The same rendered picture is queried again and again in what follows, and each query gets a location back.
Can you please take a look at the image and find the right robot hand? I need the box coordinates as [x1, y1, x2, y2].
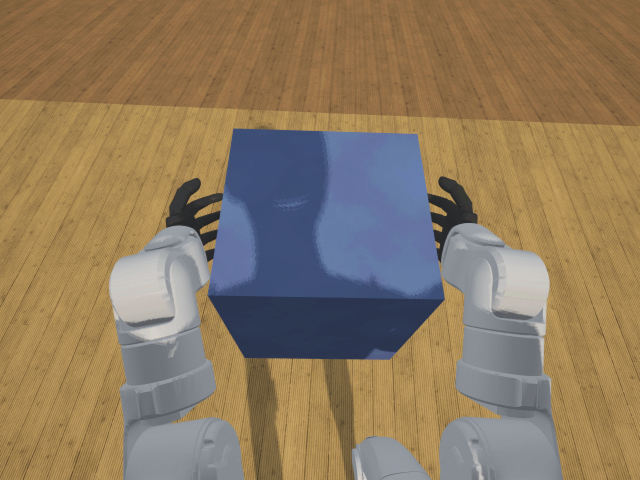
[427, 176, 478, 263]

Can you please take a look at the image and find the robot right thigh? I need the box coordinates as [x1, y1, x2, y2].
[352, 437, 431, 480]

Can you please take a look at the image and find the robot left forearm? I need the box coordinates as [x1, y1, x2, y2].
[109, 226, 216, 480]

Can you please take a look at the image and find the carton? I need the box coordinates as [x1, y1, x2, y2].
[208, 128, 445, 360]

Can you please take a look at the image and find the left robot hand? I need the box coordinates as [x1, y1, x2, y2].
[166, 178, 223, 262]

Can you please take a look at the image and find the robot right forearm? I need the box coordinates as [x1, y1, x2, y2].
[441, 223, 563, 480]

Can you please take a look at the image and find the robot left upper arm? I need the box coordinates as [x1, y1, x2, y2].
[125, 417, 244, 480]

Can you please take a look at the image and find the robot right upper arm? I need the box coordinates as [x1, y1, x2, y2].
[439, 417, 562, 480]

